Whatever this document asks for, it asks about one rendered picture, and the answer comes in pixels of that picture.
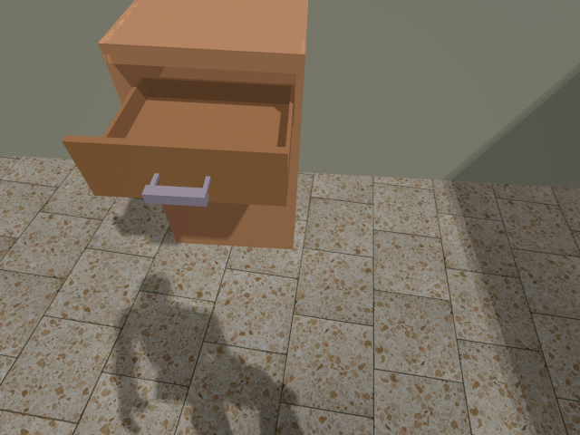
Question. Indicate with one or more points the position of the handle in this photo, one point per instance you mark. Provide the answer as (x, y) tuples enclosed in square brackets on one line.
[(169, 195)]

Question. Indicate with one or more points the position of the drawer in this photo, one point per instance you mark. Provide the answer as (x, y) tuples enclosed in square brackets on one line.
[(237, 133)]

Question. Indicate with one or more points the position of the cabinet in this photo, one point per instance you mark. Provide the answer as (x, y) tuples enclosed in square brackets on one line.
[(221, 40)]

